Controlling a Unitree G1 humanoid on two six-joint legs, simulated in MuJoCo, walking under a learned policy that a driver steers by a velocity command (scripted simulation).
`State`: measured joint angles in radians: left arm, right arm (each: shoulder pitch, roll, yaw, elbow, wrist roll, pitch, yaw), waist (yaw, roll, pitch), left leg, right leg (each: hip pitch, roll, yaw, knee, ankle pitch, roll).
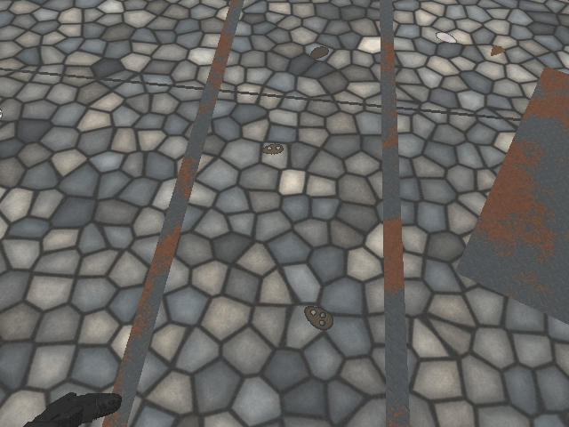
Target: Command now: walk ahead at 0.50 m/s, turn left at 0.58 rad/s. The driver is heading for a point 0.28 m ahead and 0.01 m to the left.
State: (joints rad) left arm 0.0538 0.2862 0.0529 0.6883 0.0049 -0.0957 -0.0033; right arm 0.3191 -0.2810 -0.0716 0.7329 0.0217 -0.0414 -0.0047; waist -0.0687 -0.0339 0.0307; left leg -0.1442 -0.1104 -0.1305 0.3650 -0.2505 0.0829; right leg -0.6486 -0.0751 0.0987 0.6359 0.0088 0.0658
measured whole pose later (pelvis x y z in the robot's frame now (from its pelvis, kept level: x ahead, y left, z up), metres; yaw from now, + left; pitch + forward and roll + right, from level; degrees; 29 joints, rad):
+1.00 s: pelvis +0.22 -0.02 -0.01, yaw +9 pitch -1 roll +0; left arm 0.15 0.25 0.02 0.95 0.01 0.00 0.01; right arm 0.18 -0.23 -0.04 0.77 -0.01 0.02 -0.02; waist 0.02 0.01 0.04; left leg -0.23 -0.01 -0.04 0.55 -0.29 0.00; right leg -0.18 -0.02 -0.02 0.52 -0.32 0.02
